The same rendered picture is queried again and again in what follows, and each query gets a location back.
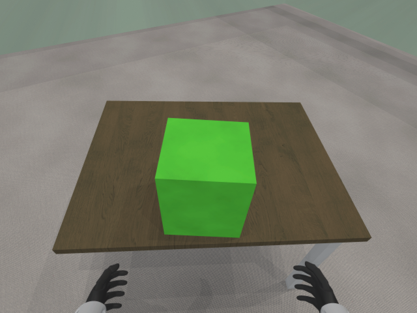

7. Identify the carton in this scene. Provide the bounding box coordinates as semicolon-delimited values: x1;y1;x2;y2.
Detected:
155;118;257;238

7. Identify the robot left hand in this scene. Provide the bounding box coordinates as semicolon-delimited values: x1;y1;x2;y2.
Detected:
86;263;128;311

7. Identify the table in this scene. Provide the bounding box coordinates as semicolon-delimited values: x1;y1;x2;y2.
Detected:
52;101;371;289

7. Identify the robot right hand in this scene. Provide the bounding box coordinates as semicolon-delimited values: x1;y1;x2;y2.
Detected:
293;261;339;313

